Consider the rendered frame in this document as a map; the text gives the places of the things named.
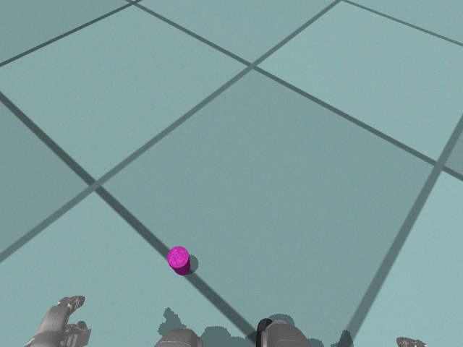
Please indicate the cup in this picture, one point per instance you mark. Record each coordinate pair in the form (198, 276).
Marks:
(178, 258)

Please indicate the left robot arm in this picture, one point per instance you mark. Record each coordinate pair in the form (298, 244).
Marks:
(46, 339)

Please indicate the right robot foot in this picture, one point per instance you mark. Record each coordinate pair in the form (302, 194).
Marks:
(263, 324)

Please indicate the left robot hand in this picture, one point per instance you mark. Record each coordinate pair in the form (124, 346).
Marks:
(56, 319)

